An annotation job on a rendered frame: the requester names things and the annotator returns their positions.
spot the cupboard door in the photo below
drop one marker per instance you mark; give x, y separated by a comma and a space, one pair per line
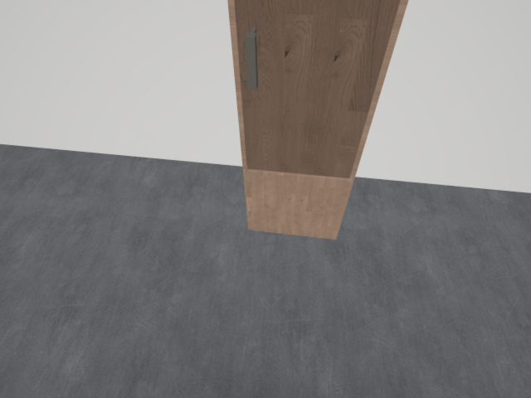
318, 63

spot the handle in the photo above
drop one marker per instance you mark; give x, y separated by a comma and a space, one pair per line
251, 59

